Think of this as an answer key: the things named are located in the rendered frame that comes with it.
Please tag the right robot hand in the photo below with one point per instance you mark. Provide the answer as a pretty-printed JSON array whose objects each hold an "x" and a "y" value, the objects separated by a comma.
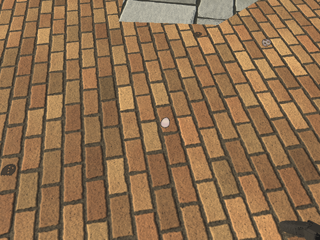
[{"x": 308, "y": 230}]

